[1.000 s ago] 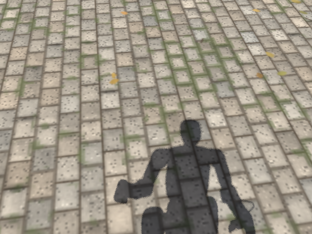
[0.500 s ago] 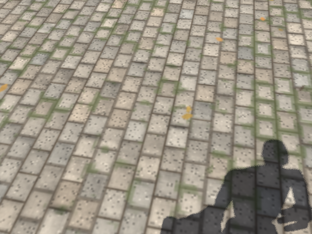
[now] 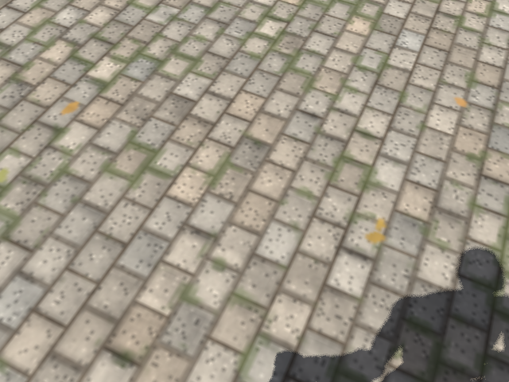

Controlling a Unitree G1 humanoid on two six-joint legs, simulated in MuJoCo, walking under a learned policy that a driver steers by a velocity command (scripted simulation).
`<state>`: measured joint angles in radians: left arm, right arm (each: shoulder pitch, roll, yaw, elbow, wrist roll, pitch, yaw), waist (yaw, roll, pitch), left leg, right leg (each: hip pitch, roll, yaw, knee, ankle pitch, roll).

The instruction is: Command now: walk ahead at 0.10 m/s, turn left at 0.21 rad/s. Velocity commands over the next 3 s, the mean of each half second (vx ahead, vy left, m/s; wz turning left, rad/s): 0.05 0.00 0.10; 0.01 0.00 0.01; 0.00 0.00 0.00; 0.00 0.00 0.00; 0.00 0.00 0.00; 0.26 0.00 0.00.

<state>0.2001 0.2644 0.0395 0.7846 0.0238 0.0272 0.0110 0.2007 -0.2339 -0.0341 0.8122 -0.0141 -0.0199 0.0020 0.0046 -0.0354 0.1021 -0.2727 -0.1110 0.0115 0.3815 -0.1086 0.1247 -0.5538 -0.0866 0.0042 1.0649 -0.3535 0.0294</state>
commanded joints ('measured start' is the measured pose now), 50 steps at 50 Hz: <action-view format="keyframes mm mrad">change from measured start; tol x4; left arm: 1 130 73 24 3 2 20 5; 8 49 52 18 16 -8 24 20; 12 100 27 6 54 -15 8 35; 14 139 80 8 73 7 -19 42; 15 60 130 14 70 -4 -25 35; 16 29 77 4 72 -12 -29 21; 50 137 -15 -44 317 -13 -37 33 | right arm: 1 18 -124 -25 -36 -4 -16 -3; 13 52 -91 2 59 1 6 -30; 15 144 -45 8 83 15 3 -27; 19 68 -101 -8 140 5 12 -29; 35 72 -49 12 303 9 20 -45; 50 99 -12 31 369 8 20 -50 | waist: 1 25 97 -182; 11 -6 121 -119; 13 25 72 -122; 15 -73 -90 -103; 24 -7 8 -72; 50 -3 25 -33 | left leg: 1 63 278 -177 -123 454 109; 5 89 287 -214 -151 227 97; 11 87 284 -250 -80 198 86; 14 -3 213 -222 -1 100 -18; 15 7 115 -146 -43 -35 -40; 16 116 117 -142 -71 -40 -50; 19 170 151 -166 -61 78 -38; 50 137 173 -153 -84 33 -68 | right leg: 1 112 7 2 -64 59 -1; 5 123 14 15 -208 63 -7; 11 290 66 -10 -499 -5 -38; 13 454 26 30 -732 207 -51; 14 519 -81 138 -764 314 -71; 15 450 -143 195 -737 449 -116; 17 340 -80 139 -740 321 -95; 23 389 -36 101 -748 289 -82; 50 380 -10 100 -772 219 -92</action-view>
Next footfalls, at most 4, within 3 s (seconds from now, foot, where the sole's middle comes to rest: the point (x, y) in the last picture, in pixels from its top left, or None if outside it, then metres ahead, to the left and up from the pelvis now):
0.28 right None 0.08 -0.14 -0.78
2.98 left None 0.29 0.08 -0.78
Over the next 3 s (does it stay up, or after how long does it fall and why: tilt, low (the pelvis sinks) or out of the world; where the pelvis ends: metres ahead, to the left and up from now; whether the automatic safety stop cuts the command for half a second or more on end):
stays up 0.19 -0.02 -0.01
